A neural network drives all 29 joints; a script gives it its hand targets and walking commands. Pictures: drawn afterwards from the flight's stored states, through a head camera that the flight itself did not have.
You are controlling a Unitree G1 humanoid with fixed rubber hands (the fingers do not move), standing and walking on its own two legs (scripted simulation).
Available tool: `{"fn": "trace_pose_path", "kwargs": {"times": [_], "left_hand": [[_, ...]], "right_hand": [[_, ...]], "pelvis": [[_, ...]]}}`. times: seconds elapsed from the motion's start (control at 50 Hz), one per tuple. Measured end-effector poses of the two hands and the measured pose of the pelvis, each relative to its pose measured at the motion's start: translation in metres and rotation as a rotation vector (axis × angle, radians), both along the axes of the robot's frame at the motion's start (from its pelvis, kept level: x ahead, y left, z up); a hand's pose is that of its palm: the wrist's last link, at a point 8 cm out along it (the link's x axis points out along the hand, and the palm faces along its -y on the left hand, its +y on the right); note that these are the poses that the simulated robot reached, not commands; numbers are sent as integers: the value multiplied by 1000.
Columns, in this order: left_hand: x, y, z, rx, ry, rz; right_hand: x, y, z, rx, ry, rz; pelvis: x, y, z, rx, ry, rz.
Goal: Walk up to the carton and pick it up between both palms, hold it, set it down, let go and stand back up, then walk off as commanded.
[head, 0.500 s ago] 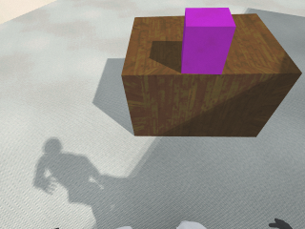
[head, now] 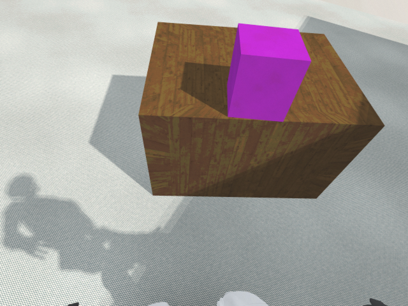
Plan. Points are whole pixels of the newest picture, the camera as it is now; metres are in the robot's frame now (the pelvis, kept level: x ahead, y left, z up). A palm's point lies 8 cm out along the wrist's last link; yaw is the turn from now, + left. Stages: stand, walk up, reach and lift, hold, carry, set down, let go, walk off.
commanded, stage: walk up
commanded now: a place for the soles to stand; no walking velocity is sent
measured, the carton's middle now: (261, 74) +0.84 -0.18 -0.03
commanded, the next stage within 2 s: none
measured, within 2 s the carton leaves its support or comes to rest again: neither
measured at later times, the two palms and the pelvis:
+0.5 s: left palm (104, 285) +0.17 +0.22 -0.09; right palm out of the picture +0.16 -0.43 -0.10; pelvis +0.10 -0.10 -0.01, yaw -3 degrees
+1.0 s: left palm (131, 238) +0.28 +0.19 -0.13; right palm out of the picture +0.20 -0.45 -0.05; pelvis +0.18 -0.11 +0.00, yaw -5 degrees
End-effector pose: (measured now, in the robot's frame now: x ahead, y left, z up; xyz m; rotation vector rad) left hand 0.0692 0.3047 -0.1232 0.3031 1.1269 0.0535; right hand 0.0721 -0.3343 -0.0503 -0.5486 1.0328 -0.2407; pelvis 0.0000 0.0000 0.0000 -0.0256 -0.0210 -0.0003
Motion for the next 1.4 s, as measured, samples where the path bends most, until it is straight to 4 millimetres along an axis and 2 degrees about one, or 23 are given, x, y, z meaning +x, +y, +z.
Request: {"fn": "trace_pose_path", "kwargs": {"times": [0.1,0.18,0.26,0.34,0.42,0.52,0.62,0.72,0.82,0.88,0.92,1.04,1.12,1.2,1.3,1.34,1.4], "left_hand": [[30,-14,-7,-27,-14,-5],[48,-30,-9,-28,-6,-5],[69,-47,-4,-7,-11,-11],[87,-67,1,42,-11,-23],[91,-81,13,97,-13,-25],[101,-89,39,141,-18,-21],[121,-98,46,137,-25,-36],[137,-101,38,112,-8,-48],[153,-98,20,72,18,-59],[170,-99,4,38,24,-62],[184,-104,0,18,12,-66],[214,-120,-10,-20,3,-82],[228,-136,-15,-29,6,-83],[245,-154,-13,-11,-1,-88],[266,-182,-4,46,-19,-108],[268,-188,2,76,-34,-108],[268,-194,18,112,-38,-99]], "right_hand": [[18,-13,9,-27,-3,-5],[33,-28,5,-24,0,-4],[48,-47,-9,4,9,-4],[65,-69,-36,55,-2,-12],[82,-86,-53,101,-24,-27],[94,-96,-49,133,-26,-45],[101,-105,-41,128,-14,-65],[110,-108,-33,102,3,-78],[121,-104,-25,64,22,-85],[124,-102,-23,38,29,-82],[123,-104,-16,16,42,-94],[137,-119,1,-33,46,-110],[149,-134,3,-42,50,-107],[158,-153,-8,-22,59,-108],[168,-181,-40,38,48,-121],[173,-190,-51,64,39,-125],[183,-198,-56,94,29,-131]], "pelvis": [[23,-10,0,14,-7,-1],[38,-24,-3,34,-2,-1],[52,-45,-7,62,11,-3],[70,-71,-17,75,7,-15],[83,-92,-20,64,-39,-34],[98,-106,-6,60,-61,-47],[113,-113,2,43,-64,-60],[127,-114,3,20,-47,-71],[143,-106,-1,-4,-18,-78],[153,-101,-7,6,-10,-78],[160,-101,-6,12,-1,-81],[183,-110,-4,12,8,-91],[196,-124,-6,29,16,-91],[206,-144,-10,53,27,-93],[218,-177,-21,65,15,-108],[222,-189,-24,57,-10,-110],[230,-200,-19,65,-35,-110]]}}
